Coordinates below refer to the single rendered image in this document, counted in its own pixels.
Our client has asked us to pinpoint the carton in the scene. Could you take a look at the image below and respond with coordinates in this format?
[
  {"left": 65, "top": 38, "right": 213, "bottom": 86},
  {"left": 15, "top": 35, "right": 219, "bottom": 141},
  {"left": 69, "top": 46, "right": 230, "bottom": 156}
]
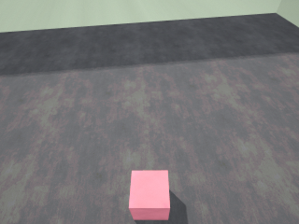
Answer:
[{"left": 129, "top": 170, "right": 170, "bottom": 220}]

